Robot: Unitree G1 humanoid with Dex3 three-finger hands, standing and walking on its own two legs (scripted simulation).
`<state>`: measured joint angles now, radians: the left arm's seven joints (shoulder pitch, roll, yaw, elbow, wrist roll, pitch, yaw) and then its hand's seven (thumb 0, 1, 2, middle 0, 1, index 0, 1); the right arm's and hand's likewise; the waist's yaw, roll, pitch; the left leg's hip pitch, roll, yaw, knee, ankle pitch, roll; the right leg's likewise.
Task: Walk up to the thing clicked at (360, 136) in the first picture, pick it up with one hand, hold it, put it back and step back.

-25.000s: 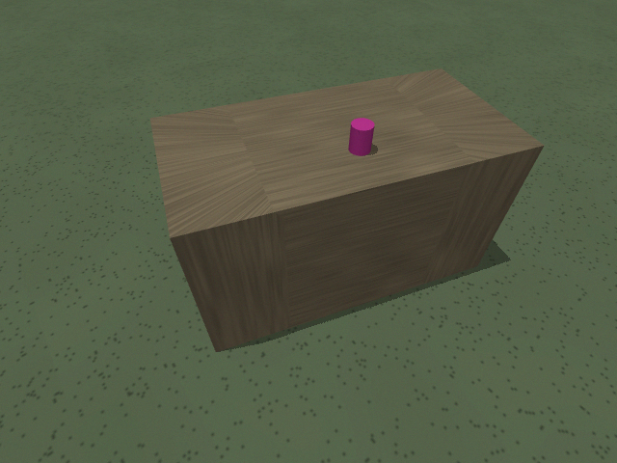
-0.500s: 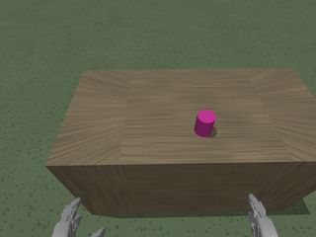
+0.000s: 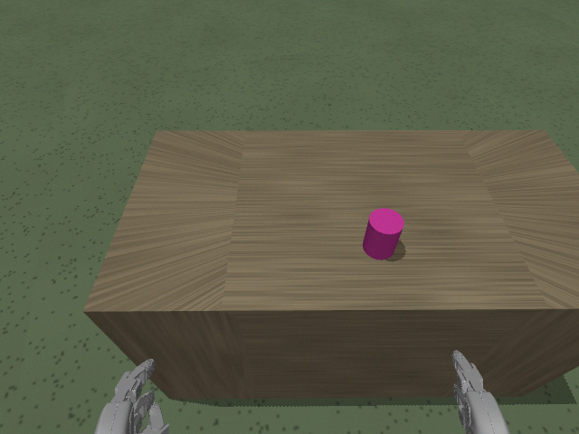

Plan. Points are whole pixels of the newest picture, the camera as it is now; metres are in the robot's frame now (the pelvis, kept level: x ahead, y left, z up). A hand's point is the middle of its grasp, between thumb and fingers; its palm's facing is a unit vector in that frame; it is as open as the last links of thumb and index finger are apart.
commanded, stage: home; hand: right
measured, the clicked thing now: (382, 234) +0.51 -0.18 -0.08
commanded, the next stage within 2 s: stand in 1.98 s
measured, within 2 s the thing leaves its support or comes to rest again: neither
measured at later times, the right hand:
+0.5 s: hand (435, 433) +0.16 -0.17 -0.05, palm faces +0.10 +0.97 -0.24, open 17.4 cm
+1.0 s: hand out of the picture +0.16 -0.17 -0.05, palm faces +0.11 +0.96 -0.24, open 17.4 cm
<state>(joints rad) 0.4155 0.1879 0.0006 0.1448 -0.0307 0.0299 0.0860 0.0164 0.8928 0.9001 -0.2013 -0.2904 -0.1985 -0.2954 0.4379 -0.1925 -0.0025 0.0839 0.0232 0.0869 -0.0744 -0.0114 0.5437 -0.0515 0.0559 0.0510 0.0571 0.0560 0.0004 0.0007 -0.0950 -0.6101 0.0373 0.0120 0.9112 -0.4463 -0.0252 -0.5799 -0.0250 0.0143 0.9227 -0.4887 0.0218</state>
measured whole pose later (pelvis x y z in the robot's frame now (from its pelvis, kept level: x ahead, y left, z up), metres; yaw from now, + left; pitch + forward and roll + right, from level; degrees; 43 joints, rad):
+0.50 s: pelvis -0.01 +0.00 +0.00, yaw +0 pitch +9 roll +0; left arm 0.44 0.19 0.00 0.10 -0.03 0.05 0.10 0.02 0.90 0.90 -0.20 -0.29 -0.20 -0.30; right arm 0.46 -0.20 0.00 0.05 0.02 0.10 -0.09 -0.01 0.53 -0.06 0.06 0.05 0.06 0.06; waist 0.00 0.00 -0.11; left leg -0.65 0.03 0.01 0.94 -0.44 -0.02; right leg -0.62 -0.03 0.02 0.95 -0.48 0.03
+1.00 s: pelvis -0.02 +0.00 -0.01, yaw +0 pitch +9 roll +0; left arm 0.45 0.19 0.00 0.08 -0.03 0.05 0.10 0.02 0.90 0.90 -0.20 -0.29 -0.20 -0.30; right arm 0.47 -0.20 0.00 0.03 0.02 0.09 -0.09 -0.01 0.52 -0.06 0.06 0.05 0.06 0.06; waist 0.00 0.00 -0.11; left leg -0.67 0.03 0.01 0.96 -0.45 -0.02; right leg -0.64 -0.03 0.01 0.97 -0.49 0.03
